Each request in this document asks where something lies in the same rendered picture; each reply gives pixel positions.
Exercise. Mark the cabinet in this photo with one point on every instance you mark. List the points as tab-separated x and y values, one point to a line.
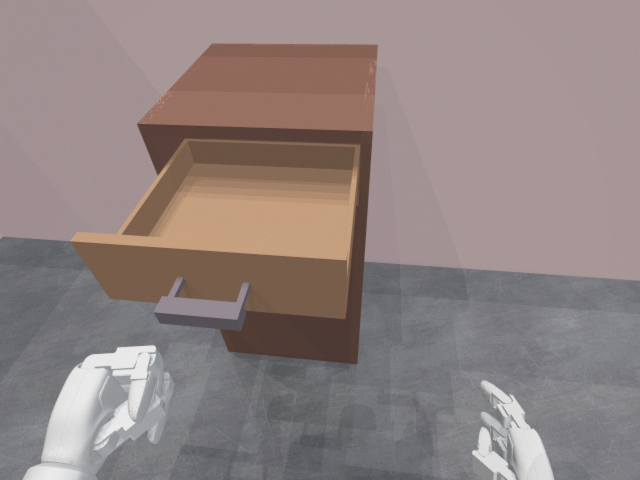
302	93

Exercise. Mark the handle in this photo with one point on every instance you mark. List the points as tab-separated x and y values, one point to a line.
202	313

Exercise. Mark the robot left hand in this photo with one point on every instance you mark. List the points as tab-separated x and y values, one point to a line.
127	384

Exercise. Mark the robot right hand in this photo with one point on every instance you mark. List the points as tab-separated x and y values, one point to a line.
520	447

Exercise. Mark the drawer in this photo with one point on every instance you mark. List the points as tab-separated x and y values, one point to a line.
277	215

